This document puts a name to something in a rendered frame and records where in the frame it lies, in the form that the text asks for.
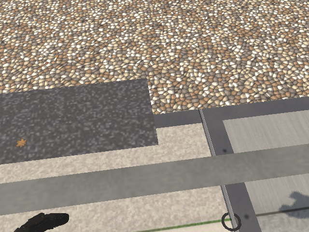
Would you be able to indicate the robot left hand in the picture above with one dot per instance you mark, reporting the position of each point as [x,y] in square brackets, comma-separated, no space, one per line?
[42,222]

